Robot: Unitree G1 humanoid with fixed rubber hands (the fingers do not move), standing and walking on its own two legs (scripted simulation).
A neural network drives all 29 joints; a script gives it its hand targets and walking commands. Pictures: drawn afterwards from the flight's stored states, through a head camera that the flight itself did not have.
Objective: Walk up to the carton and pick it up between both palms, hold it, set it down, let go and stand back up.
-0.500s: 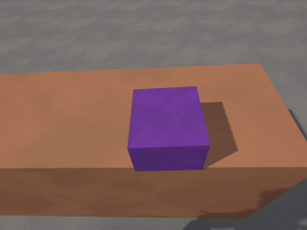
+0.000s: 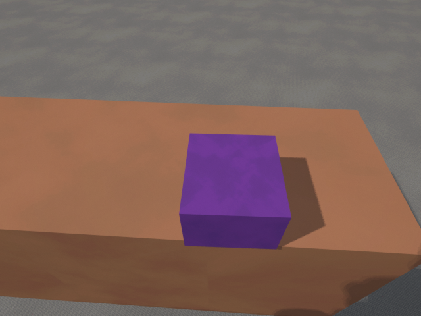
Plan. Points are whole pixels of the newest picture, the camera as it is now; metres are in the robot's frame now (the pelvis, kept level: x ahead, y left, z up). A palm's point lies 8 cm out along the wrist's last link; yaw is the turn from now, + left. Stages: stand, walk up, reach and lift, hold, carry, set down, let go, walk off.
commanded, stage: stand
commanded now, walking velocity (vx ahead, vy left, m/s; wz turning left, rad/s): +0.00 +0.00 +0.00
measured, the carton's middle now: (231, 188) +0.40 -0.02 -0.01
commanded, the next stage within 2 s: reach and lift in 1.08 s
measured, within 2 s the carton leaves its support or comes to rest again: neither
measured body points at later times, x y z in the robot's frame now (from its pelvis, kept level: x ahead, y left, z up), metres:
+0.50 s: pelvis +0.01 -0.02 +0.00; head +0.03 -0.01 +0.45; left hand -0.01 +0.19 -0.17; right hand -0.02 -0.21 -0.17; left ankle -0.04 +0.12 -0.75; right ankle -0.05 -0.09 -0.75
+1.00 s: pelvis +0.01 -0.03 +0.00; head +0.02 -0.02 +0.45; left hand -0.02 +0.17 -0.17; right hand -0.02 -0.22 -0.17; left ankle -0.04 +0.12 -0.75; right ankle -0.05 -0.09 -0.75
